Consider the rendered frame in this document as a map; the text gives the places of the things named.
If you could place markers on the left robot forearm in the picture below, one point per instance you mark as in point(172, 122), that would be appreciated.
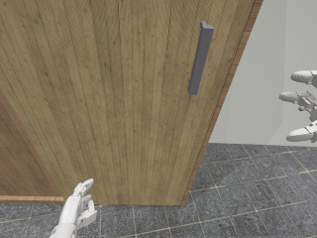
point(64, 230)

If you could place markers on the wardrobe door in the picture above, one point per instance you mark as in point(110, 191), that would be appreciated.
point(22, 171)
point(101, 89)

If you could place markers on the handle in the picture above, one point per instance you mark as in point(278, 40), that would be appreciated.
point(203, 45)

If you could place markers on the robot left hand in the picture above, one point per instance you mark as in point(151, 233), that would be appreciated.
point(72, 211)

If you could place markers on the robot right hand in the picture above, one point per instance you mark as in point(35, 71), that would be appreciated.
point(306, 99)

